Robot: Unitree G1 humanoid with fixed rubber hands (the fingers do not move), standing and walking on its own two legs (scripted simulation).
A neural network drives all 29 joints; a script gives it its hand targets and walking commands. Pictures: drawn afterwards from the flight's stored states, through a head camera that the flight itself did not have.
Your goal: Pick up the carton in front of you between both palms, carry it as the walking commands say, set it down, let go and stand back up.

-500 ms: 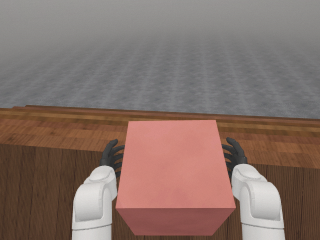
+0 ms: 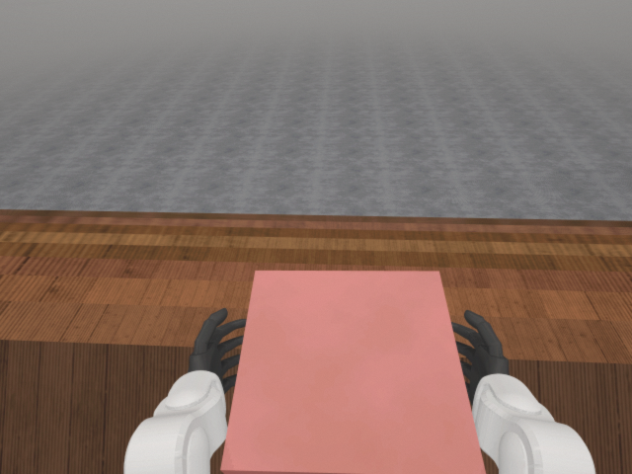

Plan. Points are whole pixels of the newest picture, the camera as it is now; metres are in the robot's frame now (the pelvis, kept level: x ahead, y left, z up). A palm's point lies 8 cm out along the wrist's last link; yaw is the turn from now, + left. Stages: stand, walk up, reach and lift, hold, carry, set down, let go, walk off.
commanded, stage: carry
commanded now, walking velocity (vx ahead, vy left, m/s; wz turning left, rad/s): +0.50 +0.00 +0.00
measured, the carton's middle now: (345, 399) +0.23 -0.02 +0.02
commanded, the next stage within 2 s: none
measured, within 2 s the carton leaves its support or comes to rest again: neither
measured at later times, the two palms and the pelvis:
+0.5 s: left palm (254, 188) +0.59 +0.12 +0.08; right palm (419, 176) +0.61 -0.19 +0.07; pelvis +0.31 -0.05 -0.01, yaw +3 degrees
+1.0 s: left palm (260, 111) +0.94 +0.13 +0.06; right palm (381, 107) +0.94 -0.17 +0.06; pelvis +0.61 -0.02 -0.02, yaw +2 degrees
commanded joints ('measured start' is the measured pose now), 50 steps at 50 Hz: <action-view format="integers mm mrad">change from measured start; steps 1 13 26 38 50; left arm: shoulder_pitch -296 -541 -948 -1148 -1003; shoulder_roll -655 -610 -656 -771 -685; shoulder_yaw -510 -493 -384 -340 -369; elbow -78 -13 373 398 311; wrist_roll -87 -172 -86 -109 -60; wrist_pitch -18 -34 -155 -167 -194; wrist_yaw -8 3 40 57 36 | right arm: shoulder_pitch -393 -564 -976 -1115 -1062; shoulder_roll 597 557 622 735 701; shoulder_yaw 580 482 335 340 462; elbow -126 -23 382 426 280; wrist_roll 195 126 32 123 158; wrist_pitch -17 -30 -159 -184 -211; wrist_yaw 81 12 -22 -7 13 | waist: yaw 38 115 113 -32 27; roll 105 -237 -113 135 129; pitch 5 -208 -87 -385 -329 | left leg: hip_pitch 155 -560 -520 480 197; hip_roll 224 22 69 295 208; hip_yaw -165 -221 -120 -648 -252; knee -200 1105 478 154 296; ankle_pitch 218 -224 148 537 598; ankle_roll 58 -21 -2 241 153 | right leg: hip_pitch -52 749 503 -225 -6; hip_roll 12 -315 -155 92 57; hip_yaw -67 590 63 143 16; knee -318 -699 -626 395 30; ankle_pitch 168 -31 220 -267 190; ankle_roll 3 -246 -197 -51 -35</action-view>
